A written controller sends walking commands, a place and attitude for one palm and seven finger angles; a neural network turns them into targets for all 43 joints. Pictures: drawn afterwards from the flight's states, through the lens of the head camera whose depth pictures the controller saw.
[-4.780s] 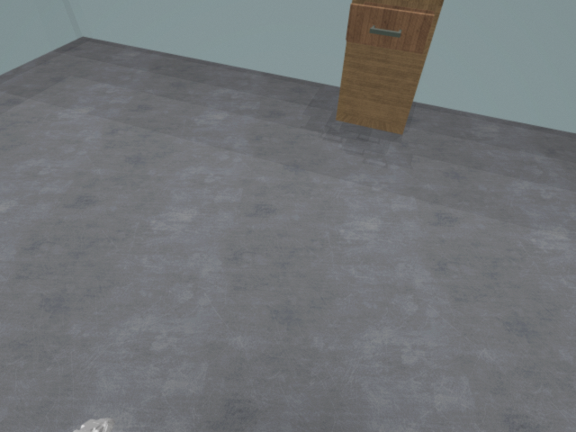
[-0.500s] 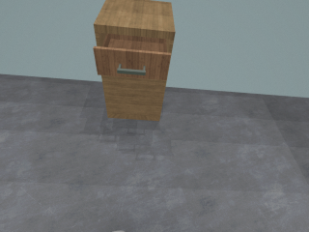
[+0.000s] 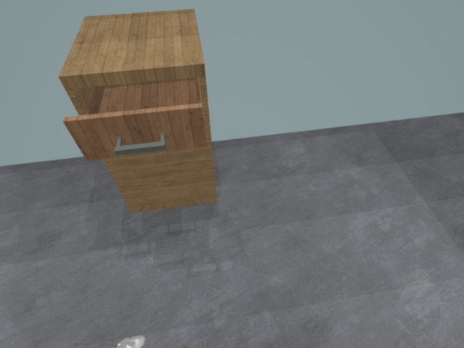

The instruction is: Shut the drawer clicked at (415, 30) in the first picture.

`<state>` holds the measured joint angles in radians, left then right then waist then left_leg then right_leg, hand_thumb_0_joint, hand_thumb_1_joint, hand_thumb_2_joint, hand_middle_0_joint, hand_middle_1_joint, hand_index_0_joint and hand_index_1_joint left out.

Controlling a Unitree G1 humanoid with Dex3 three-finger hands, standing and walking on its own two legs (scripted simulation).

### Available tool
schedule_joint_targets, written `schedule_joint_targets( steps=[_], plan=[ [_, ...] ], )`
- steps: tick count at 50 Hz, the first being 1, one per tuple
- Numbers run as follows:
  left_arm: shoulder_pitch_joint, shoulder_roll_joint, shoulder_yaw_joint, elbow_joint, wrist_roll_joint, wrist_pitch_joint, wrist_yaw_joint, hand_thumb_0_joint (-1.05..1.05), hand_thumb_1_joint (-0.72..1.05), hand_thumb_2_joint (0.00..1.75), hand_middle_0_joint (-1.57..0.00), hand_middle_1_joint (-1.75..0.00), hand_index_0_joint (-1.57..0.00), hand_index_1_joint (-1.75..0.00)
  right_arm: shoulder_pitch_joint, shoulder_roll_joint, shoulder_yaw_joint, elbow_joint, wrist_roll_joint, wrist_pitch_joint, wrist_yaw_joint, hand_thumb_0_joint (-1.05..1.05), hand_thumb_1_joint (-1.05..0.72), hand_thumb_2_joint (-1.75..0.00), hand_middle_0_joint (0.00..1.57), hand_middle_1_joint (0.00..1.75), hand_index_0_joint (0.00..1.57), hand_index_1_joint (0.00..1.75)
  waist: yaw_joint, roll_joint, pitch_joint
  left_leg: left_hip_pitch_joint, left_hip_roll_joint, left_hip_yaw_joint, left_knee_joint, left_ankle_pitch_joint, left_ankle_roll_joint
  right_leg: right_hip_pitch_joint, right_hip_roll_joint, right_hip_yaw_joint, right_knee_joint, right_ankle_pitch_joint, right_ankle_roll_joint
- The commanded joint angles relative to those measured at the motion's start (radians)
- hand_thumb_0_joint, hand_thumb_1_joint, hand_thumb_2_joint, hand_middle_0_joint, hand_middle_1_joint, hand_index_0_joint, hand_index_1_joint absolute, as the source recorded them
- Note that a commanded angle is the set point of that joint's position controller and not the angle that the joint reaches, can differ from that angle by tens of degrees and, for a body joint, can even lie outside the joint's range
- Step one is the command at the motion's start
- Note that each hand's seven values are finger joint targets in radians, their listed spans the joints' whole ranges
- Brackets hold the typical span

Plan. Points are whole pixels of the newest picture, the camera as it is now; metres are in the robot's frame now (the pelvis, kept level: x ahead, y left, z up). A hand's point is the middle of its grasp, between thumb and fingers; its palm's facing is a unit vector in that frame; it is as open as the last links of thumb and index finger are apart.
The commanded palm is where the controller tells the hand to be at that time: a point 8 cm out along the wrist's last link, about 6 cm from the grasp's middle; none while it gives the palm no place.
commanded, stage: take the last steps up to it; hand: left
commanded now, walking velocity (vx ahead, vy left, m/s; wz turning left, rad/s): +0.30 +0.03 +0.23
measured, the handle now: (141, 143) +0.67 +0.29 -0.11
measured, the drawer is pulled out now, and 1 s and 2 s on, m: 0.16 0.16 0.16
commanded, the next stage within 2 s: come to a stop and stand still in 0.60 s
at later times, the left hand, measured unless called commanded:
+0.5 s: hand out of the picture +0.13 +0.24 -0.16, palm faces +0.13 -0.98 -0.15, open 7.4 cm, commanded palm none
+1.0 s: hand (145, 263) +0.32 +0.21 -0.14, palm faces +0.16 -0.95 -0.25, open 7.2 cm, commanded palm none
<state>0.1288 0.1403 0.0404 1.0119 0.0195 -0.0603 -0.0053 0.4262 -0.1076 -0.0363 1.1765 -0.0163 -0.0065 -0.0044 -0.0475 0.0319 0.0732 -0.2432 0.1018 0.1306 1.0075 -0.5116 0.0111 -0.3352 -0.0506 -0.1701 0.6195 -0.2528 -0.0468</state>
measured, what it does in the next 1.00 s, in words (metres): walks ahead: left foot, then right foot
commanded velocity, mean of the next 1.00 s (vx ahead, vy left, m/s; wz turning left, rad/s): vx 0.09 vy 0.04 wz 0.05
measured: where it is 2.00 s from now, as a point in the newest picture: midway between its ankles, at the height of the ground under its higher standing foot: outside the picture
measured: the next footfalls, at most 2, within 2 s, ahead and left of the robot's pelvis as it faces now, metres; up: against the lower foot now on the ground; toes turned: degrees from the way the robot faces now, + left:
left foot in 0.32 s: +0.19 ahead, +0.16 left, +0.00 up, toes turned +13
right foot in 0.76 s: +0.37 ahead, -0.07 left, +0.00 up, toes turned -3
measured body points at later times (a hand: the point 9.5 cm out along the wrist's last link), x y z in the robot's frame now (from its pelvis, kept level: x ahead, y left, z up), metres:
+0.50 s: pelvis +0.15 +0.06 +0.02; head +0.16 +0.08 +0.47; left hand +0.12 +0.29 -0.15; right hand +0.20 -0.17 -0.12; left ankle +0.15 +0.15 -0.72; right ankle +0.14 -0.08 -0.65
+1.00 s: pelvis +0.25 +0.02 +0.01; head +0.29 -0.01 +0.46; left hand +0.31 +0.26 -0.12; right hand +0.31 -0.21 -0.16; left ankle +0.19 +0.15 -0.66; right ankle +0.33 -0.07 -0.72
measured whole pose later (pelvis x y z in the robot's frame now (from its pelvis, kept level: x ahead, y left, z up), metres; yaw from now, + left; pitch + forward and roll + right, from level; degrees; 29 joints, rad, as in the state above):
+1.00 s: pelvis +0.25 +0.02 +0.01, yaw +7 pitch -1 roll +2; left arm 0.12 0.13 0.04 1.01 0.02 0.00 0.04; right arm 0.20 -0.20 -0.07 1.07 -0.01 0.06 -0.02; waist 0.01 0.04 0.10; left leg -0.39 0.01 0.02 1.02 -0.49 -0.04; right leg -0.32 -0.07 -0.15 0.51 -0.17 -0.05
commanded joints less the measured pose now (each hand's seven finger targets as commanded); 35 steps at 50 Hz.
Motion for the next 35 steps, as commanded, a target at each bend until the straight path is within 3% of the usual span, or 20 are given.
schedule_joint_targets(
  steps=[1,3,4,8,11,13,14,15,16,17,18,20,21,23,27,33,35],
  plan=[
    [0.156,0.132,0.036,0.011,0.0,-0.003,0.031,0.0,0.9,0.9,-0.2,-0.3,-0.2,-0.3,-0.067,-0.068,-0.027,-0.112,-0.005,-0.023,0.004,0.0,-0.9,-0.9,0.2,0.3,0.2,0.3,0.057,-0.079,-0.023,-0.332,0.053,-0.129,0.224,0.169,0.004,0.152,-0.32,0.304,-0.427,-0.004,-0.108],
    [0.141,0.089,0.031,0.004,0.01,-0.013,0.032,0.0,0.9,0.9,-0.2,-0.3,-0.2,-0.3,-0.018,-0.043,-0.025,-0.1,-0.011,-0.008,0.007,0.0,-0.9,-0.9,0.2,0.3,0.2,0.3,0.024,-0.13,-0.007,-0.269,0.053,-0.101,0.113,0.196,-0.016,0.073,-0.281,0.182,-0.438,0.048,-0.083],
    [0.148,0.091,0.028,0.007,0.01,-0.014,0.03,0.0,0.9,0.9,-0.2,-0.3,-0.2,-0.3,-0.018,-0.039,-0.024,-0.101,-0.011,-0.003,0.01,0.0,-0.9,-0.9,0.2,0.3,0.2,0.3,0.024,-0.135,-0.006,-0.255,0.046,-0.085,0.056,0.203,-0.022,0.066,-0.266,0.152,-0.441,0.062,-0.082],
    [0.166,0.142,0.035,0.021,0.009,-0.014,0.023,0.0,0.9,0.9,-0.2,-0.3,-0.2,-0.3,-0.091,-0.037,-0.023,-0.145,-0.009,-0.009,0.027,0.0,-0.9,-0.9,0.2,0.3,0.2,0.3,0.04,-0.16,-0.001,-0.228,0.03,-0.041,-0.19,0.233,-0.024,0.11,-0.258,0.099,-0.44,0.025,-0.088],
    [0.185,0.162,0.039,0.036,0.012,-0.006,0.018,0.0,0.9,0.9,-0.2,-0.3,-0.2,-0.3,-0.149,-0.057,-0.025,-0.172,-0.008,-0.022,0.034,0.0,-0.9,-0.9,0.2,0.3,0.2,0.3,0.057,-0.167,0.013,-0.154,0.006,-0.013,-0.317,0.22,-0.013,0.109,-0.264,0.109,-0.412,-0.049,-0.079],
    [0.166,0.178,0.044,0.037,0.007,0.003,0.016,0.0,0.9,0.9,-0.2,-0.3,-0.2,-0.3,-0.104,-0.081,-0.025,-0.164,-0.01,-0.029,0.033,0.0,-0.9,-0.9,0.2,0.3,0.2,0.3,0.024,-0.133,0.013,-0.033,-0.024,0.03,-0.424,0.272,-0.012,0.075,-0.235,0.07,-0.346,-0.1,-0.055],
    [0.165,0.172,0.043,0.037,0.004,0.008,0.014,0.0,0.9,0.9,-0.2,-0.3,-0.2,-0.3,-0.053,-0.104,-0.027,-0.147,-0.012,-0.034,0.03,0.0,-0.9,-0.9,0.2,0.3,0.2,0.3,0.0,-0.088,-0.004,0.088,-0.036,0.042,-0.485,0.288,-0.013,0.019,-0.207,0.044,-0.268,-0.127,-0.036],
    [0.173,0.141,0.035,0.03,0.001,0.014,0.009,0.0,0.9,0.9,-0.2,-0.3,-0.2,-0.3,0.033,-0.164,-0.038,-0.123,-0.016,-0.039,0.023,0.0,-0.9,-0.9,0.2,0.3,0.2,0.3,-0.035,0.06,-0.032,0.196,0.014,-0.061,-0.562,0.211,0.006,-0.046,-0.145,-0.001,-0.083,-0.135,-0.005],
    [0.171,0.079,0.026,0.001,-0.006,0.019,0.0,0.0,0.9,0.9,-0.2,-0.3,-0.2,-0.3,0.134,-0.27,-0.064,-0.113,-0.026,-0.042,0.012,0.0,-0.9,-0.9,0.2,0.3,0.2,0.3,-0.066,0.315,-0.052,0.271,0.23,-0.4,-0.73,0.078,0.089,-0.211,-0.021,-0.066,0.221,-0.269,0.044],
    [0.105,0.088,0.022,-0.045,0.002,0.017,0.002,0.0,0.9,0.9,-0.2,-0.3,-0.2,-0.3,0.17,-0.307,-0.066,-0.107,-0.024,-0.039,-0.001,0.0,-0.9,-0.9,0.2,0.3,0.2,0.3,-0.086,0.322,-0.032,0.257,0.326,-0.597,-0.839,0.018,0.161,-0.321,0.014,0.028,0.429,-0.359,0.039],
    [0.066,0.097,0.025,-0.047,0.005,0.016,0.004,0.0,0.9,0.9,-0.2,-0.3,-0.2,-0.3,0.11,-0.284,-0.058,-0.113,-0.019,-0.038,-0.013,0.0,-0.9,-0.9,0.2,0.3,0.2,0.3,-0.068,0.246,-0.003,0.209,0.329,-0.574,-0.844,0.025,0.181,-0.358,-0.029,0.107,0.547,-0.29,0.024],
    [0.093,0.096,0.028,-0.014,0.005,0.012,-0.009,0.0,0.9,0.9,-0.2,-0.3,-0.2,-0.3,-0.022,-0.204,-0.033,-0.156,-0.012,-0.053,-0.018,0.0,-0.9,-0.9,0.2,0.3,0.2,0.3,-0.012,0.104,0.012,0.144,0.255,-0.393,-0.828,0.177,0.159,-0.328,-0.081,0.146,0.561,-0.13,0.029],
    [0.128,0.091,0.027,0.006,0.007,0.013,-0.012,0.0,0.9,0.9,-0.2,-0.3,-0.2,-0.3,-0.06,-0.177,-0.023,-0.161,-0.008,-0.063,-0.021,0.0,-0.9,-0.9,0.2,0.3,0.2,0.3,0.019,0.079,-0.003,0.126,0.224,-0.309,-0.821,0.304,0.141,-0.283,-0.088,0.145,0.529,-0.085,0.038],
    [0.186,0.072,0.02,0.031,0.006,0.028,-0.008,0.0,0.9,0.9,-0.2,-0.3,-0.2,-0.3,-0.074,-0.169,-0.018,-0.155,-0.003,-0.072,-0.024,0.0,-0.9,-0.9,0.2,0.3,0.2,0.3,0.044,0.088,-0.042,0.143,0.186,-0.19,-0.803,0.505,0.138,-0.231,-0.081,0.13,0.474,-0.043,0.059],
    [0.158,0.059,0.015,0.022,0.003,0.041,-0.001,0.0,0.9,0.9,-0.2,-0.3,-0.2,-0.3,-0.04,-0.165,-0.018,-0.126,0.001,-0.069,-0.025,0.0,-0.9,-0.9,0.2,0.3,0.2,0.3,0.044,0.049,-0.016,0.162,0.184,-0.14,-0.796,0.651,0.162,-0.225,-0.078,0.116,0.34,-0.018,0.072],
    [0.081,0.046,0.016,-0.01,0.003,0.037,0.002,0.0,0.9,0.9,-0.2,-0.3,-0.2,-0.3,-0.031,-0.155,-0.032,-0.093,-0.01,-0.046,-0.021,0.0,-0.9,-0.9,0.2,0.3,0.2,0.3,0.022,0.097,0.042,0.111,0.185,-0.124,-0.746,0.561,0.154,-0.11,-0.045,0.066,0.085,-0.02,0.056],
    [0.138,0.051,0.021,0.009,0.006,0.03,0.003,0.0,0.9,0.9,-0.2,-0.3,-0.2,-0.3,-0.054,-0.152,-0.033,-0.09,-0.009,-0.038,-0.021,0.0,-0.9,-0.9,0.2,0.3,0.2,0.3,0.051,0.067,0.028,0.065,0.163,-0.109,-0.666,0.496,0.124,0.025,-0.012,0.038,-0.02,0.04,0.048]
  ],
)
